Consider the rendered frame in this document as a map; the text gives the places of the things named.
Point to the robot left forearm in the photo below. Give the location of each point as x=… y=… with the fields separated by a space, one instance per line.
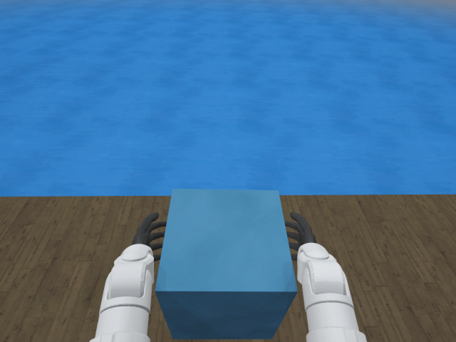
x=125 y=305

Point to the carton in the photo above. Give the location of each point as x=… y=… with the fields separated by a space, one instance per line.
x=225 y=269

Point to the robot left hand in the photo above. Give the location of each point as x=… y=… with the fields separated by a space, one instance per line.
x=144 y=235

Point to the robot right forearm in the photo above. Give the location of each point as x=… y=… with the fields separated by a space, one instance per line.
x=327 y=298

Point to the robot right hand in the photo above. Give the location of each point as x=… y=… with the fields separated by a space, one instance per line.
x=305 y=233

